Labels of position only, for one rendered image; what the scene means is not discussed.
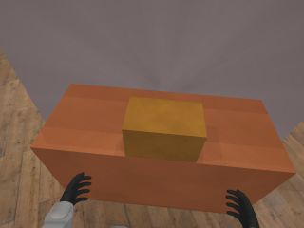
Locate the pedestal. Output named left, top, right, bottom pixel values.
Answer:
left=30, top=84, right=296, bottom=214

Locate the robot right hand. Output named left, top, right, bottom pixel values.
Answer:
left=225, top=189, right=260, bottom=228

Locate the robot left forearm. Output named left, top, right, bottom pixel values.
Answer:
left=41, top=201, right=74, bottom=228

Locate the carton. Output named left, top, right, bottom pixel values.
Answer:
left=122, top=96, right=207, bottom=163

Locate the robot left hand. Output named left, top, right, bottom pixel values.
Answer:
left=60, top=172, right=92, bottom=206

